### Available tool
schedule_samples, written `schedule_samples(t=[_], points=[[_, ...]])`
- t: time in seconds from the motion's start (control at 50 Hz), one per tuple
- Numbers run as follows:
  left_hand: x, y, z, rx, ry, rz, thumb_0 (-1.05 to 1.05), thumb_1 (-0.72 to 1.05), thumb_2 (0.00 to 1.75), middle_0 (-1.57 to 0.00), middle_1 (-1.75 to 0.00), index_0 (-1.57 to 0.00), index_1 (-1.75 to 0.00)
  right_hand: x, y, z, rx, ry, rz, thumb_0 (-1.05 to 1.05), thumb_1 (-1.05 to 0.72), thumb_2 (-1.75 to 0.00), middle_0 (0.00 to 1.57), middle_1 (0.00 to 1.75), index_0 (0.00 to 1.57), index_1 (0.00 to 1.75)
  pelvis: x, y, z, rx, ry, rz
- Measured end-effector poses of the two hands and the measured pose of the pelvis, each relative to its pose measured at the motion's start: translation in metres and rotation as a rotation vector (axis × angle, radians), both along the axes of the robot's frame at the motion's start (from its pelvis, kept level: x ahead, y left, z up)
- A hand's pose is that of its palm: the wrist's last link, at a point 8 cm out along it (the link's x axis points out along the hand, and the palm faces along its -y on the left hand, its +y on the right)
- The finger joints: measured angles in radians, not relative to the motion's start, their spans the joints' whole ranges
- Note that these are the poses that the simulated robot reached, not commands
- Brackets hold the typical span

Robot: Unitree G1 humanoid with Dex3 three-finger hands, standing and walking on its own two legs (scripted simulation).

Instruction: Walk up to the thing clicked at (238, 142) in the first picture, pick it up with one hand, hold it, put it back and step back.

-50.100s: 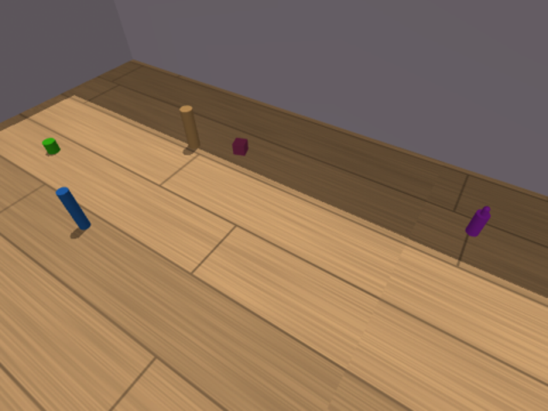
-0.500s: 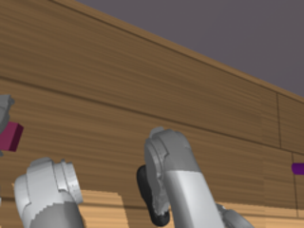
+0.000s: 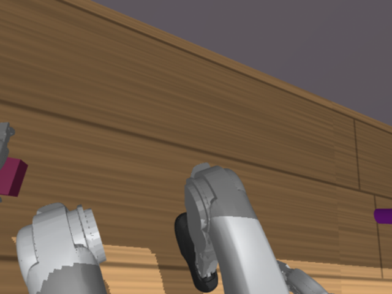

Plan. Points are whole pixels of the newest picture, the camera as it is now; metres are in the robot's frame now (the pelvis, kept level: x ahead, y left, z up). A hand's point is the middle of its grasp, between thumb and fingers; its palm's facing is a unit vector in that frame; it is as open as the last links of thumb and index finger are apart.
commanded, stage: close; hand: left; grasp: from above
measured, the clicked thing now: out of the picture +0.40 +0.28 -0.26
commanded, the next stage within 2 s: withdraw in 0.98 s
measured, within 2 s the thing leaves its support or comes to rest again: neither
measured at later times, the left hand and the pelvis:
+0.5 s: hand out of the picture +0.40 +0.29 -0.24, palm faces -0.48 -0.07 -0.88, open 13.8 cm; pelvis +0.00 +0.00 +0.00, yaw +0 degrees
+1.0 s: hand out of the picture +0.40 +0.29 -0.24, palm faces -0.47 -0.08 -0.88, open 13.7 cm; pelvis +0.00 +0.00 +0.00, yaw +0 degrees
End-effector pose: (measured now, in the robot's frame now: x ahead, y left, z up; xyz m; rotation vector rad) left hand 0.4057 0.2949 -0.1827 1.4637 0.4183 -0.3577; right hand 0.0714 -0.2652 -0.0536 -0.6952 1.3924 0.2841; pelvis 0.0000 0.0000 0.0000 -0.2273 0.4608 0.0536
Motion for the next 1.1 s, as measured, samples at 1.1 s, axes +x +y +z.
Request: schedule_samples(t=[1.1], points=[[0.0019, 0.0001, 0.0011, 0.004, 0.008, 0.015, -0.02, -0.39, 0.85, -0.19, -0.77, -0.19, -0.76, -0.002, -0.002, 0.005, 0.002, 0.012, -0.019, 0.0, -0.88, -0.89, 0.2, 0.3, 0.2, 0.3, 0.002, 0.0005, 0.0038, -0.001, 0.021, 0.002]])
